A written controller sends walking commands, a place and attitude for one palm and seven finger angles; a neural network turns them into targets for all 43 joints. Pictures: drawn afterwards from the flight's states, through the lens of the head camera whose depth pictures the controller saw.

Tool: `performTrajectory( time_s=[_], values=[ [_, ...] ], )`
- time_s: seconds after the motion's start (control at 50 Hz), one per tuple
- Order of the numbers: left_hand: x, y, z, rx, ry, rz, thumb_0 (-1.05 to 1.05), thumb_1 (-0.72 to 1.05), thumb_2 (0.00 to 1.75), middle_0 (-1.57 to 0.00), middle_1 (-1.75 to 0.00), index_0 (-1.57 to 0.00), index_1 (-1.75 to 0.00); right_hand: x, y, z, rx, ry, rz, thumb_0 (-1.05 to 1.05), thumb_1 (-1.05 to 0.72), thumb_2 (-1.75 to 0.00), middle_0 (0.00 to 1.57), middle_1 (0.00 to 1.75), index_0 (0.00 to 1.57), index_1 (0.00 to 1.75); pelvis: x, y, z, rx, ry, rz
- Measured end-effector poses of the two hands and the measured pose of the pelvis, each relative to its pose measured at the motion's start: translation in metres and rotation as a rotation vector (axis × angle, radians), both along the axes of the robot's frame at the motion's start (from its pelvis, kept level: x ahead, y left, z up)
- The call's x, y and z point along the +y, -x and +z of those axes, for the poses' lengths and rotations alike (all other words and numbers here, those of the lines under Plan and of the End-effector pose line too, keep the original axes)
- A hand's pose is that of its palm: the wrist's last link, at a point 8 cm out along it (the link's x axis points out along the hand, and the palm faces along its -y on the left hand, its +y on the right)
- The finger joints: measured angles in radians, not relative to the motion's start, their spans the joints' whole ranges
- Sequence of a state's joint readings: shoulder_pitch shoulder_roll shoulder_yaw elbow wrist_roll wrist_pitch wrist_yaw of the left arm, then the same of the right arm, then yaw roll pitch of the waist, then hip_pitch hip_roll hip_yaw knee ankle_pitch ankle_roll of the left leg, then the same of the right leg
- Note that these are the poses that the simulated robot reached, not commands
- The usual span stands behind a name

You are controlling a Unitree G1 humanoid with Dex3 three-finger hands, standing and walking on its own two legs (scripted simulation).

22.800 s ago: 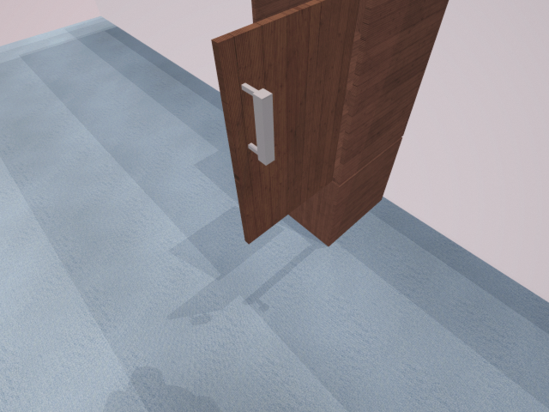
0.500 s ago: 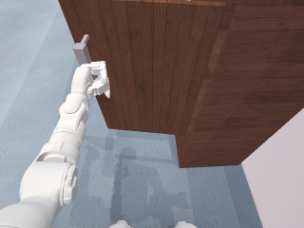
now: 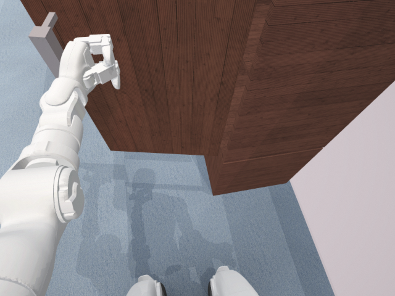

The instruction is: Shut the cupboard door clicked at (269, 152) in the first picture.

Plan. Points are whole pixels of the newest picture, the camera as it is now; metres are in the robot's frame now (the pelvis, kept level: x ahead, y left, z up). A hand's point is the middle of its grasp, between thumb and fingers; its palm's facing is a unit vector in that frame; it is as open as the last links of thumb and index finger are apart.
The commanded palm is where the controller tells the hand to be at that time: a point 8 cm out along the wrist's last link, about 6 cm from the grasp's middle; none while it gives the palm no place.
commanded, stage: push the door shut along its arc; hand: left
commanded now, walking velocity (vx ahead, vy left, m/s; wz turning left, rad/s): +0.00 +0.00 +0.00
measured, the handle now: (66, 62) +0.56 +0.17 +0.12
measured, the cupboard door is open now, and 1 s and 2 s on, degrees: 77 58 57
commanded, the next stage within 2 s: pull the fist back off the door in 0.74 s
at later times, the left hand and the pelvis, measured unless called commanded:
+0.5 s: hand (120, 56) +0.56 +0.07 +0.12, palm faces -0.34 -0.94 -0.01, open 3.3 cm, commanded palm +0.59 +0.10 +0.12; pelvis -0.01 +0.01 -0.02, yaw +1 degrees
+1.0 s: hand (143, 38) +0.60 +0.03 +0.13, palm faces -0.01 -0.99 +0.11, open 3.4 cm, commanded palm +0.59 +0.05 +0.12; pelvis +0.00 +0.01 -0.03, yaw +1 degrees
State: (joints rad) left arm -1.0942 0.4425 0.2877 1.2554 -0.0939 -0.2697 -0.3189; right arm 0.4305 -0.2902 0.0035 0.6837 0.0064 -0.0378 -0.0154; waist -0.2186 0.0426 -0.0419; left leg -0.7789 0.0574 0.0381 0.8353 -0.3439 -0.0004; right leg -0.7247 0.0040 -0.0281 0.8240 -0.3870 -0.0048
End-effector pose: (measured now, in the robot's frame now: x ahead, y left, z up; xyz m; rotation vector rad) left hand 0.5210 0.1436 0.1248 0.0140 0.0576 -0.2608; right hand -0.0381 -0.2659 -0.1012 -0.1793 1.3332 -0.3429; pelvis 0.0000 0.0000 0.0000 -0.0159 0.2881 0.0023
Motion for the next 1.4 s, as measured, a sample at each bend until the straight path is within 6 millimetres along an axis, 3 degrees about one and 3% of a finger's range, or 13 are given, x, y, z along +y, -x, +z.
performTrajectory(
  time_s=[0.38, 0.86, 0.9, 1.0, 1.06, 1.14, 1.2, 1.3, 1.4],
  values=[
    [-0.007, -0.027, 0.002, 0.021, -0.003, -0.071, 0.02, 0.91, 0.96, -1.30, -1.50, -1.29, -1.50, 0.001, -0.002, -0.004, 0.039, 0.041, 0.042, 0.00, -0.91, -0.90, 0.20, 0.30, 0.20, 0.30, 0.006, 0.003, -0.011, 0.062, 0.021, 0.027],
    [-0.041, -0.063, 0.005, 0.010, -0.029, -0.140, 0.05, 1.05, 1.05, -1.30, -1.50, -1.29, -1.50, 0.023, 0.052, -0.008, 0.186, 0.031, -0.020, 0.00, -0.91, -0.90, 0.20, 0.30, 0.20, 0.30, 0.012, 0.006, -0.028, 0.145, 0.032, 0.023],
    [-0.045, -0.064, 0.004, 0.026, 0.029, -0.059, 0.05, 1.03, 1.04, -1.30, -1.50, -1.31, -1.50, 0.025, 0.053, -0.009, 0.188, 0.019, -0.006, 0.00, -0.91, -0.90, 0.20, 0.30, 0.20, 0.30, 0.012, 0.005, -0.029, 0.159, 0.039, 0.025],
    [-0.063, -0.063, -0.001, 0.042, 0.108, 0.248, 0.03, 0.97, 0.99, -1.30, -1.50, -1.34, -1.50, 0.034, 0.049, -0.012, 0.180, -0.057, 0.044, 0.00, -0.91, -0.90, 0.20, 0.30, 0.20, 0.30, 0.010, 0.002, -0.031, 0.182, 0.037, 0.028],
    [-0.072, -0.060, -0.001, -0.022, 0.056, 0.354, 0.02, 0.95, 0.97, -1.30, -1.50, -1.33, -1.50, 0.039, 0.047, -0.016, 0.166, -0.103, 0.057, 0.00, -0.91, -0.90, 0.20, 0.30, 0.20, 0.30, 0.006, 0.000, -0.033, 0.192, 0.032, 0.023],
    [-0.078, -0.055, -0.001, -0.101, -0.066, 0.352, 0.02, 0.95, 0.95, -1.30, -1.50, -1.31, -1.50, 0.043, 0.046, -0.021, 0.154, -0.153, 0.029, 0.00, -0.91, -0.90, 0.20, 0.30, 0.20, 0.30, 0.002, -0.002, -0.030, 0.177, 0.021, 0.013],
    [-0.078, -0.052, -0.005, -0.051, -0.107, 0.319, 0.02, 0.94, 0.94, -1.30, -1.50, -1.31, -1.50, 0.044, 0.044, -0.020, 0.156, -0.175, -0.001, 0.00, -0.91, -0.90, 0.20, 0.30, 0.20, 0.30, -0.001, -0.004, -0.023, 0.150, 0.013, 0.007],
    [-0.074, -0.043, -0.006, 0.053, -0.014, 0.322, 0.02, 0.92, 0.91, -1.30, -1.50, -1.30, -1.49, 0.034, 0.035, -0.010, 0.145, -0.166, -0.008, 0.00, -0.91, -0.90, 0.20, 0.30, 0.20, 0.30, -0.006, -0.012, -0.008, 0.106, 0.002, 0.000],
    [-0.070, -0.031, 0.013, -0.073, 0.011, 0.313, 0.02, 0.91, 0.90, -1.30, -1.50, -1.29, -1.49, 0.014, 0.017, -0.003, 0.107, -0.133, 0.029, 0.00, -0.91, -0.90, 0.20, 0.30, 0.20, 0.30, -0.010, -0.020, -0.001, 0.077, -0.003, 0.002]
  ],
)
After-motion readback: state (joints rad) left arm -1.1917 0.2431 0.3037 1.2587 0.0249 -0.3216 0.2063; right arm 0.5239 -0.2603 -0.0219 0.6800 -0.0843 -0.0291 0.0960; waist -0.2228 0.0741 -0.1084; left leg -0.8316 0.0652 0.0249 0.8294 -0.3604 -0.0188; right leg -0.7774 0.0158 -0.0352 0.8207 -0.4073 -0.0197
